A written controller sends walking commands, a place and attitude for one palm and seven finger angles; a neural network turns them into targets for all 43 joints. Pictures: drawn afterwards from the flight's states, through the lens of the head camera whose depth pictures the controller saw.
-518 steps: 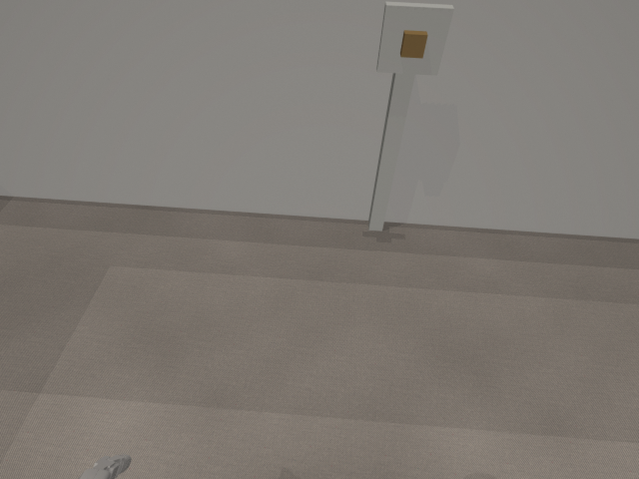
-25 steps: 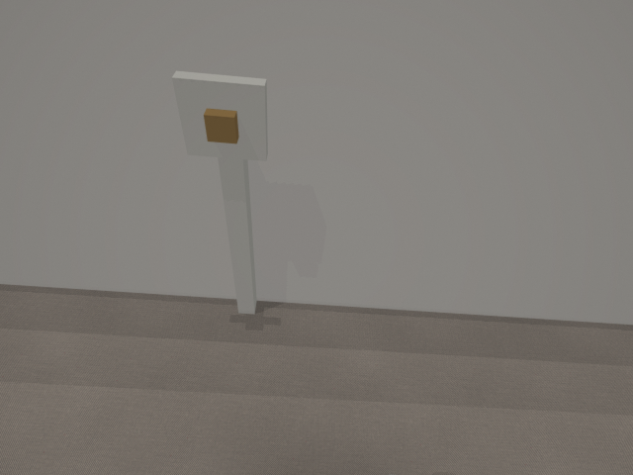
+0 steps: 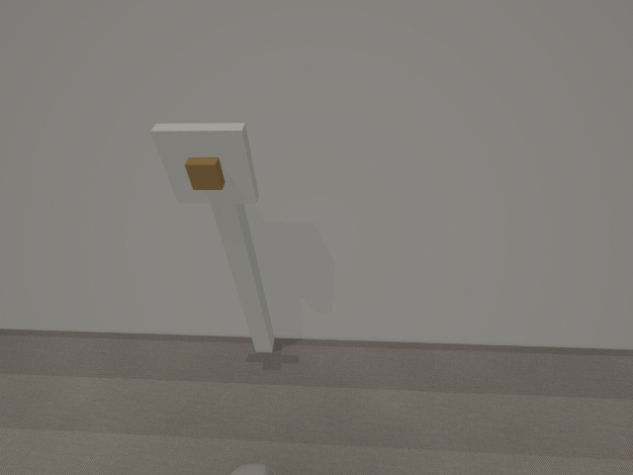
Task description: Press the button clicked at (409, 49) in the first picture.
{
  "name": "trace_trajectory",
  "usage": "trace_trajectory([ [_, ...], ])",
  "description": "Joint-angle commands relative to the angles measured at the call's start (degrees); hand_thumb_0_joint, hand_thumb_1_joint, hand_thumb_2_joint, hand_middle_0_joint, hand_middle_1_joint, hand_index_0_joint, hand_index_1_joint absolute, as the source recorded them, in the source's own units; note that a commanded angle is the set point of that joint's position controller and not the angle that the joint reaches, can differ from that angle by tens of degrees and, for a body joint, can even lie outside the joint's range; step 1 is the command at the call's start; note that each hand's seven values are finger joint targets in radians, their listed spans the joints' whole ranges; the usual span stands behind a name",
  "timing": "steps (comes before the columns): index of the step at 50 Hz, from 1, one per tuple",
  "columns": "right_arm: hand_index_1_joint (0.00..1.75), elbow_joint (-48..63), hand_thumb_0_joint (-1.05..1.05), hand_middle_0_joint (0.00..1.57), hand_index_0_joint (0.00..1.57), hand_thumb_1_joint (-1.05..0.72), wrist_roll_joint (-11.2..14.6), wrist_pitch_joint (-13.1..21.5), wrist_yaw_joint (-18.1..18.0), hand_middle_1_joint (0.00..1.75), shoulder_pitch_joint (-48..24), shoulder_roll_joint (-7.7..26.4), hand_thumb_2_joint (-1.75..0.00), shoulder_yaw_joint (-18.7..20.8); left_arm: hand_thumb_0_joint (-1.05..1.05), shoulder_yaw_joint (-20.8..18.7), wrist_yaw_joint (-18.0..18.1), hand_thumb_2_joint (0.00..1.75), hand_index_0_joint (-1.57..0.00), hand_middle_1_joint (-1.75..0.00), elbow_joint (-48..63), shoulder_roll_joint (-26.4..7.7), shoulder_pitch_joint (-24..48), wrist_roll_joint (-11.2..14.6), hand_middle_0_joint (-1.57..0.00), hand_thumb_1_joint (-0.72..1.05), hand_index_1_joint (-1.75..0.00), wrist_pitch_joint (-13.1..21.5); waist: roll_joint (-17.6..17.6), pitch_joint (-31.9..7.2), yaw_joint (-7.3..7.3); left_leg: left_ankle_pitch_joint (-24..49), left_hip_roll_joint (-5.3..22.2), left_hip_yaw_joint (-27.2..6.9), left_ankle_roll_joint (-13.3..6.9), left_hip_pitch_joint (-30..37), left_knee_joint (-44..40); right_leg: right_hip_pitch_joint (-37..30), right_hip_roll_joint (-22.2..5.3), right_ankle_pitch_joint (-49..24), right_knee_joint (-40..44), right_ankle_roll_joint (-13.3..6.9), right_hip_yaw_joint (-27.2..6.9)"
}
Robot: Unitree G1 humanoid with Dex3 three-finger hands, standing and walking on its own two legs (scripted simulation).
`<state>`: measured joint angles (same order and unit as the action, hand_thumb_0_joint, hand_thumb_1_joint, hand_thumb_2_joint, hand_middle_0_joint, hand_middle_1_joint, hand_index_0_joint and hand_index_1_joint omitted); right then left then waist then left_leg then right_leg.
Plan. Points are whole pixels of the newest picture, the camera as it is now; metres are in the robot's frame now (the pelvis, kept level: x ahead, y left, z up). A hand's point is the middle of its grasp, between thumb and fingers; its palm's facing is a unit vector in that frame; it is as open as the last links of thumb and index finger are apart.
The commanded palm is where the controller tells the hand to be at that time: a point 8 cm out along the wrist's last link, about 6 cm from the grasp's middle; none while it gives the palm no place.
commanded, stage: take the last steps up to it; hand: left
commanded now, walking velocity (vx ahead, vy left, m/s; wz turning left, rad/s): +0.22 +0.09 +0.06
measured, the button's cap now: (206, 172) +0.67 +0.25 +0.03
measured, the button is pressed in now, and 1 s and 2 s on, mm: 0 0 0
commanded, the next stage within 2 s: come to a stop and stand still in 0.32 s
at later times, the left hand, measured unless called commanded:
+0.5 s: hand out of the picture +0.09 +0.27 -0.19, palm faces +0.06 -0.98 -0.16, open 7.4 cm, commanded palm none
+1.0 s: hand (172, 472) +0.18 +0.24 -0.18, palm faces +0.02 -0.97 -0.24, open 7.2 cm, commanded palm none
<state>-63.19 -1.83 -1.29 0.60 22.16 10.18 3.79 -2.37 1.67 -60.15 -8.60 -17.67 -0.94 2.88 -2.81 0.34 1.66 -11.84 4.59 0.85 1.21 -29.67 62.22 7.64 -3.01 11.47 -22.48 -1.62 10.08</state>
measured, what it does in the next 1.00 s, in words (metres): walks ahead: left foot, then right foot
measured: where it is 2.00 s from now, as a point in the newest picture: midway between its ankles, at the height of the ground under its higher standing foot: outside the picture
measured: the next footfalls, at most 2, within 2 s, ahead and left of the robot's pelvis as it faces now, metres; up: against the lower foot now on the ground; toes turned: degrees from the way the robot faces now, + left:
left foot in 0.26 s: +0.17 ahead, +0.17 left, +0.00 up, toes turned +5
right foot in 0.78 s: +0.19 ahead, -0.05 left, +0.00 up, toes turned -5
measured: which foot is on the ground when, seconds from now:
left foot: up 0.00-0.24, down 0.26-1.00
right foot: down 0.00-0.28, up 0.30-0.76, down 0.78-1.00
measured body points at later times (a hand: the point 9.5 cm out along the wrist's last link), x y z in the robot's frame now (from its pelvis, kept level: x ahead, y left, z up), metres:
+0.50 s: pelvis +0.11 +0.10 -0.01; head +0.10 +0.12 +0.44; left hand +0.09 +0.32 -0.17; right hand +0.15 -0.13 -0.15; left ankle +0.13 +0.17 -0.75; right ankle +0.12 -0.03 -0.67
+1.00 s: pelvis +0.11 +0.06 -0.01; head +0.12 +0.05 +0.44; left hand +0.18 +0.29 -0.16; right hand +0.08 -0.15 -0.18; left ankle +0.13 +0.17 -0.74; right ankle +0.15 -0.04 -0.75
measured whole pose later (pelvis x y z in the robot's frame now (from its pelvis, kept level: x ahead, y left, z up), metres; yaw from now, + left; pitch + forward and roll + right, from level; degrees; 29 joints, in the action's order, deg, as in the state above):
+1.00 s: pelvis +0.11 +0.06 -0.01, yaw +0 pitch -2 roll +0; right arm -64.3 -0.8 -2.4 -1.1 17.4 8.2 3.0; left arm -1.8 2.9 -59.6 -8.2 -9.6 -0.8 -0.7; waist -1.9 4.0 1.5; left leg -18.3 1.9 6.9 1.2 -14.6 32.6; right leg 15.6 -2.3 13.7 -31.5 -1.6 6.0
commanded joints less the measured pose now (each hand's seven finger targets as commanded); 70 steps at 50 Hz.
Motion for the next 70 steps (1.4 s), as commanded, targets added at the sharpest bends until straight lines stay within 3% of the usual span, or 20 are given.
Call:
trace_trajectory([
  [1, 0.30, 3.1, 0.00, 0.20, 0.20, -0.90, 0.1, 0.4, 0.8, 0.30, 0.4, 0.6, -0.90, 0.3, 0.00, -0.6, -0.3, 0.90, -0.20, -0.30, 0.9, -6.3, -4.1, -0.1, -0.20, 0.90, -0.30, 1.6, 10.3, 7.2, -1.34, 4.1, 2.3, 0.9, 1.3, -3.5, -3.9, 6.7, -14.0, 7.5, 16.9, -3.2, -9.5],
  [8, 0.30, 7.3, 0.00, 0.20, 0.20, -0.90, 0.7, 2.3, 1.6, 0.30, -9.1, 0.1, -0.90, -0.2, 0.00, -1.1, -0.1, 0.90, -0.20, -0.30, -2.3, -8.1, -8.5, -0.9, -0.20, 0.90, -0.30, 1.5, 11.4, 7.5, -3.81, -0.8, 1.8, 3.7, 0.4, 3.6, -23.5, 4.0, -16.3, 1.5, 11.9, -4.9, -9.6],
  [11, 0.30, 5.6, 0.00, 0.20, 0.20, -0.90, 0.8, 3.4, 1.0, 0.30, -4.3, 1.3, -0.90, -0.3, 0.00, -1.3, 0.1, 0.90, -0.20, -0.30, -2.8, -7.7, -7.8, -0.8, -0.20, 0.90, -0.30, 0.5, 9.7, 4.5, -1.27, 0.4, -0.6, 5.8, -0.3, 18.4, -33.0, 8.4, -13.9, 0.4, 3.2, -2.8, -6.8],
  [12, 0.30, 4.0, 0.00, 0.20, 0.20, -0.90, 0.8, 3.8, 0.6, 0.30, 0.6, 3.9, -0.90, 0.2, 0.00, -0.9, -0.1, 0.90, -0.20, -0.30, -3.0, -6.1, -8.7, -0.7, -0.20, 0.90, -0.30, -0.1, 1.2, 1.6, 0.45, 0.8, -0.5, 5.0, -0.3, 27.0, -36.4, 11.8, -10.2, 3.7, -5.3, -1.4, -4.4],
  [13, 0.30, 2.9, 0.00, 0.20, 0.20, -0.90, 0.2, 4.3, -0.1, 0.30, 6.2, 9.0, -0.90, 1.2, 0.00, -0.4, -0.3, 0.90, -0.20, -0.30, -2.2, -3.3, -10.2, -0.2, -0.20, 0.90, -0.30, -0.4, -12.3, -2.5, 2.24, 4.0, 10.6, -7.8, -3.4, 35.0, -39.8, 19.5, -3.5, 13.0, -19.5, 1.3, 0.7],
  [14, 0.30, 2.0, 0.00, 0.20, 0.20, -0.90, 0.5, 3.9, -0.9, 0.30, 9.9, 12.4, -0.90, 1.5, 0.00, 0.3, -0.3, 0.90, -0.20, -0.30, -0.6, -1.9, -8.6, -0.2, -0.20, 0.90, -0.30, -0.6, -17.6, -4.0, 3.12, 8.7, 18.7, -17.8, -8.2, 36.7, -45.4, 25.5, 0.3, 25.9, -32.9, 2.6, 0.0],
  [15, 0.30, 2.3, 0.00, 0.20, 0.20, -0.90, 0.5, 3.3, -1.3, 0.30, 8.2, 11.9, -0.90, 1.3, 0.00, 0.1, -0.1, 0.90, -0.20, -0.30, 0.3, -2.3, -6.0, -0.5, -0.20, 0.90, -0.30, -0.8, -10.9, -0.9, 2.59, 5.9, 20.0, -16.0, -10.6, 32.2, -46.4, 26.9, -1.7, 25.1, -38.7, 1.4, -3.8],
  [23, 0.30, 4.0, 0.00, 0.20, 0.20, -0.90, 1.1, 5.1, -2.6, 0.30, -3.3, 2.9, -0.90, -1.7, 0.00, 0.0, -0.6, 0.90, -0.20, -0.30, -2.7, -0.3, -6.8, -0.4, -0.20, 0.90, -0.30, -2.9, -0.3, 3.2, -2.92, 14.8, 11.7, -2.7, -7.8, 15.9, -51.2, 19.1, -4.3, 3.9, -38.7, 3.3, -9.3],
  [33, 0.30, 1.2, 0.00, 0.20, 0.20, -0.90, 0.5, 2.3, -3.6, 0.30, -2.1, 4.6, -0.90, -0.7, 0.00, -0.1, 0.4, 0.90, -0.20, -0.30, 1.6, -2.8, 2.4, 0.1, -0.20, 0.90, -0.30, -5.1, -3.8, 4.7, -1.12, 28.2, 14.7, -4.1, -10.9, 19.2, -44.4, 13.7, -1.9, 11.4, -20.2, 3.7, -7.6],
  [37, 0.30, 0.3, 0.00, 0.20, 0.20, -0.90, 1.1, 1.9, -3.1, 0.30, -1.8, 4.0, -0.90, 0.0, 0.00, -0.2, 0.7, 0.90, -0.20, -0.30, 1.2, -3.9, 0.4, 0.0, -0.20, 0.90, -0.30, -4.0, -0.9, 2.3, -2.63, 24.0, 10.1, -2.0, -6.8, 17.8, -38.4, 4.6, -1.3, -3.9, -3.8, 2.7, -7.1],
  [40, 0.30, 0.8, 0.00, 0.20, 0.20, -0.90, 1.8, 1.4, -2.3, 0.30, 0.1, -0.6, -0.90, -0.5, 0.00, -0.3, 1.2, 0.90, -0.20, -0.30, 1.3, -8.4, 1.2, 0.1, -0.20, 0.90, -0.30, -2.7, 8.5, -0.7, -0.73, -0.6, 0.7, 4.5, -0.9, 13.8, -33.3, 1.0, -13.3, -29.8, -3.0, -3.4, -16.7],
  [45, 0.30, 0.6, 0.00, 0.20, 0.20, -0.90, 1.2, -0.6, -1.8, 0.30, -0.2, -0.9, -0.90, -0.3, 0.00, -0.8, 1.4, 0.90, -0.20, -0.30, 2.9, -8.4, 5.8, 0.1, -0.20, 0.90, -0.30, -2.8, 11.6, 0.6, -0.92, -10.7, -1.0, 3.5, 0.3, 16.6, -27.1, 9.1, -14.0, -8.8, 4.4, -7.0, -19.0],
  [51, 0.30, -0.1, 0.00, 0.20, 0.20, -0.90, 0.9, -0.2, -1.4, 0.30, 2.0, 0.4, -0.90, -0.5, 0.00, -1.4, 1.2, 0.90, -0.20, -0.30, 3.2, -8.3, 7.6, 0.0, -0.20, 0.90, -0.30, -3.4, 7.3, 1.8, -0.58, -4.8, -0.6, 1.9, -0.7, 20.6, -34.5, 14.4, -9.7, 12.2, 4.8, -3.1, -16.6],
  [54, 0.30, 0.6, 0.00, 0.20, 0.20, -0.90, 0.5, -0.2, -1.3, 0.30, 0.9, 1.5, -0.90, -0.5, 0.00, -1.3, 0.9, 0.90, -0.20, -0.30, 2.9, -7.1, 6.8, -0.3, -0.20, 0.90, -0.30, -4.1, 4.4, 6.8, -1.04, -13.3, 0.7, -0.5, -1.9, 16.2, -39.5, 17.2, -6.4, 21.2, 5.0, -1.3, -14.7],
  [60, 0.30, 1.6, 0.00, 0.20, 0.20, -0.90, 0.8, 1.6, -1.8, 0.30, -2.5, 3.5, -0.90, -1.2, 0.00, 0.4, 0.3, 0.90, -0.20, -0.30, -0.2, -3.2, 0.4, -0.3, -0.20, 0.90, -0.30, -3.4, -1.8, 5.0, -3.13, -16.5, 5.2, -6.7, -4.2, 10.7, -50.4, 5.4, -1.8, 3.2, -2.2, 1.1, -8.0],
  [61, 0.30, 7.2, 0.00, 0.20, 0.20, -0.90, 1.1, 2.4, -1.6, 0.30, -11.5, 6.3, -0.90, -1.7, 0.00, 1.4, 2.6, 0.90, -0.20, -0.30, -3.4, -5.9, -8.3, -0.1, -0.20, 0.90, -0.30, -2.0, -0.8, 6.1, -6.85, -7.5, 2.9, 3.0, -1.3, 8.6, -32.0, 4.9, -5.6, -4.8, -1.1, -0.8, -12.2],
  [63, 0.30, 7.0, 0.00, 0.20, 0.20, -0.90, 0.6, 2.0, -1.0, 0.30, -2.3, 1.0, -0.90, -2.7, 0.00, 0.9, 1.6, 0.90, -0.20, -0.30, 0.0, -10.1, -1.7, -0.6, -0.20, 0.90, -0.30, -0.4, 7.1, -3.0, -0.41, -10.2, -2.1, 1.8, -0.6, 15.3, -31.2, 6.2, -13.6, 1.2, 3.8, -4.0, -19.7],
  [64, 0.30, 6.4, 0.00, 0.20, 0.20, -0.90, 0.6, 1.7, -0.9, 0.30, -0.5, 1.8, -0.90, -2.7, 0.00, 0.7, 1.4, 0.90, -0.20, -0.30, 1.7, -10.3, 1.3, -0.5, -0.20, 0.90, -0.30, -0.7, 7.2, -3.6, 0.45, -8.1, -2.1, 1.8, -0.7, 18.5, -33.5, 9.2, -11.6, 9.9, 4.2, -4.3, -17.4],
  [68, 0.30, 6.4, 0.00, 0.20, 0.20, -0.90, 0.5, 2.4, -1.0, 0.30, -0.7, 4.4, -0.90, -2.5, 0.00, 1.5, 1.1, 0.90, -0.20, -0.30, 1.9, -5.8, 0.3, -0.3, -0.20, 0.90, -0.30, -1.8, -1.9, 2.3, -0.28, -6.0, 3.7, -5.0, -2.9, 13.0, -42.0, 10.7, -2.8, 8.0, -3.6, -0.1, -8.7],
  [70, 0.30, 7.7, 0.00, 0.20, 0.20, -0.90, 0.7, 2.4, -1.3, 0.30, -3.4, 5.5, -0.90, -2.4, 0.00, 2.1, 0.8, 0.90, -0.20, -0.30, 1.1, -4.0, -2.8, -0.4, -0.20, 0.90, -0.30, -2.2, -0.9, 5.6, -1.83, -15.1, 4.7, -7.7, -4.1, 6.3, -47.5, 6.6, -1.5, 4.6, -5.5, 0.4, -6.9],
])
